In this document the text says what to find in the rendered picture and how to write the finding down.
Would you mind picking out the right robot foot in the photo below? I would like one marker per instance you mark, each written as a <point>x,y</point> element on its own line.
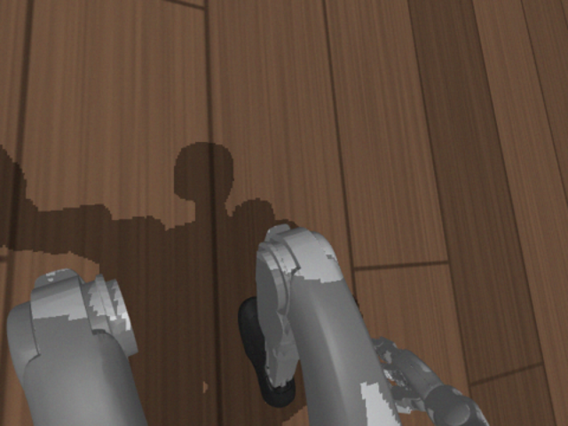
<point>253,341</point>

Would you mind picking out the right robot arm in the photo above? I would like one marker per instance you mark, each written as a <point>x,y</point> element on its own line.
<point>446,406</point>

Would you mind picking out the right robot hand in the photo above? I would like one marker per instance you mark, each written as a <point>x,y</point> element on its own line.
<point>414,378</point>

